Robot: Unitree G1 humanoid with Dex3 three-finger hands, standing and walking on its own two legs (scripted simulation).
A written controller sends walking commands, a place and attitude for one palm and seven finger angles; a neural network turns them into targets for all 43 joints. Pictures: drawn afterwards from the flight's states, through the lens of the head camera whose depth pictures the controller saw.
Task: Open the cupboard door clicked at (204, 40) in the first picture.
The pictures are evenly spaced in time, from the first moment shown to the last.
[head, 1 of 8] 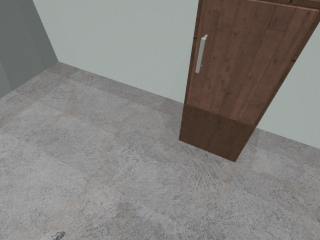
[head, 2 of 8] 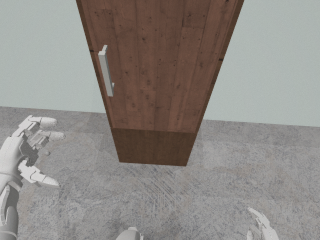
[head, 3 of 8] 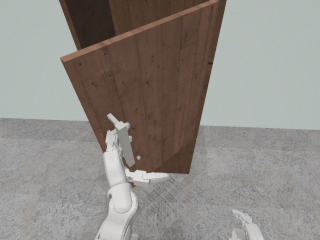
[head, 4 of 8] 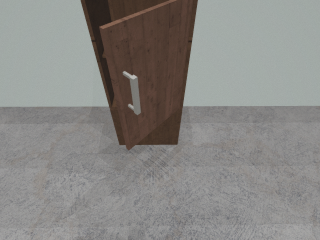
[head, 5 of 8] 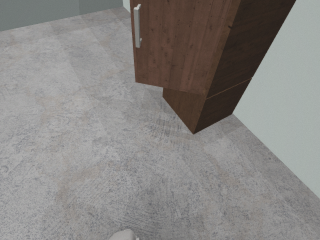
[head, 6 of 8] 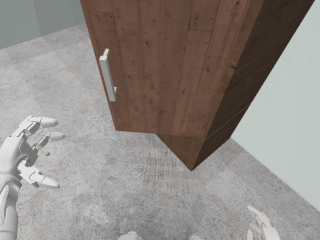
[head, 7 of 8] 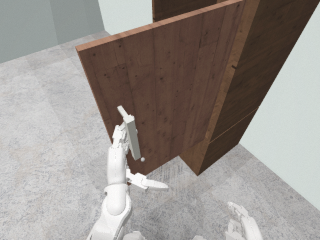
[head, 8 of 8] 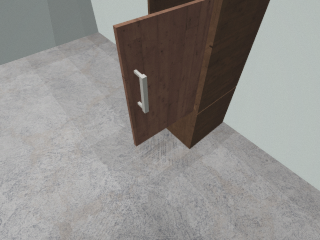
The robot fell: no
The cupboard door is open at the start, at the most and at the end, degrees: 0 89 87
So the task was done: yes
